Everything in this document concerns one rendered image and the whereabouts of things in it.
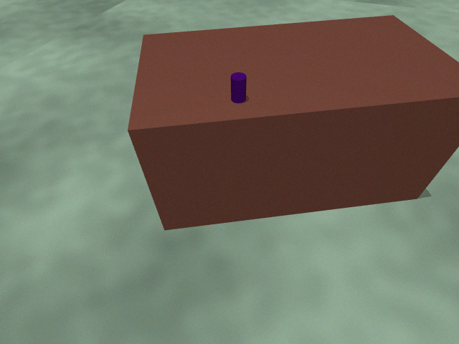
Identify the can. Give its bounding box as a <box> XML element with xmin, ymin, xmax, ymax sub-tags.
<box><xmin>231</xmin><ymin>72</ymin><xmax>247</xmax><ymax>103</ymax></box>

